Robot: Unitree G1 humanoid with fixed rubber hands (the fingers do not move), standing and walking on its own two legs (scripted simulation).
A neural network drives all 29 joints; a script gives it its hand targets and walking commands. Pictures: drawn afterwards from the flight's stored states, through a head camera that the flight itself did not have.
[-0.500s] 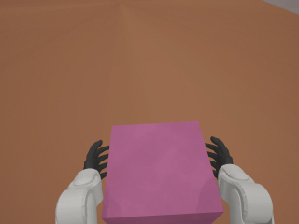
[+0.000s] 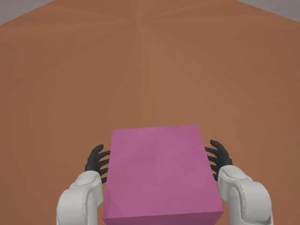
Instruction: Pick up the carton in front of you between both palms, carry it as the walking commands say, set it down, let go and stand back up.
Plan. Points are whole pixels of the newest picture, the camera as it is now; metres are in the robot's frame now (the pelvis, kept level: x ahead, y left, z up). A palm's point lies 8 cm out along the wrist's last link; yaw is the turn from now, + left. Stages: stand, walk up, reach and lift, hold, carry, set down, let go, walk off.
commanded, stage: carry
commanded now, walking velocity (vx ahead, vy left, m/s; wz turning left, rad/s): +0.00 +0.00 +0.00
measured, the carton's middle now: (158, 188) +0.25 +0.00 +0.03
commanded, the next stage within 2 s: hold in 1.42 s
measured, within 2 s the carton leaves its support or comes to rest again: neither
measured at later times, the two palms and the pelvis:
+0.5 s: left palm (100, 170) +0.30 +0.16 +0.04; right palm (210, 169) +0.29 -0.14 +0.04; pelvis +0.03 +0.01 -0.01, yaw +0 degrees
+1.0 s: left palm (100, 174) +0.29 +0.16 +0.04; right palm (211, 172) +0.28 -0.14 +0.04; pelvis +0.00 +0.01 +0.00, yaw +0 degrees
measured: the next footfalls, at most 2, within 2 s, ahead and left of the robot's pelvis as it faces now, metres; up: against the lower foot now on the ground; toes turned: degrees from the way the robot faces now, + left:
none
